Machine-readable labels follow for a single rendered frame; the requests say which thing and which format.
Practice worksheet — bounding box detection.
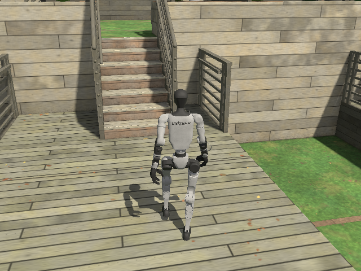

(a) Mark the right robot upper arm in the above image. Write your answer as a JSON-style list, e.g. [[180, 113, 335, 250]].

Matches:
[[192, 113, 206, 144]]

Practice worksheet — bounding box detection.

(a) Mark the robot right forearm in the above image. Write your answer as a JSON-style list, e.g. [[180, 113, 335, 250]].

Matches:
[[199, 136, 208, 158]]

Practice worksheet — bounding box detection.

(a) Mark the left robot upper arm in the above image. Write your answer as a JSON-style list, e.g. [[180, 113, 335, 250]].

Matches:
[[157, 113, 169, 146]]

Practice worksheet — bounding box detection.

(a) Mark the robot torso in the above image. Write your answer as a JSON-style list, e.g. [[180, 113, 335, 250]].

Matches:
[[168, 112, 194, 169]]

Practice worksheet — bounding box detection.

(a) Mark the robot left forearm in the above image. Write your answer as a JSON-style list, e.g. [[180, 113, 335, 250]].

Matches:
[[151, 138, 162, 169]]

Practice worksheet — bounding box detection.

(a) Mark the robot right shin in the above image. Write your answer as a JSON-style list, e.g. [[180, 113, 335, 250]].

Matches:
[[184, 194, 195, 233]]

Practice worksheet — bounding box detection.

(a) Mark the robot left hand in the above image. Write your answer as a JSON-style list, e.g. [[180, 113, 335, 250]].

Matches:
[[150, 168, 164, 185]]

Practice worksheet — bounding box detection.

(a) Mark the robot right hand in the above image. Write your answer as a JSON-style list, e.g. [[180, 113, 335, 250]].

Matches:
[[196, 155, 208, 167]]

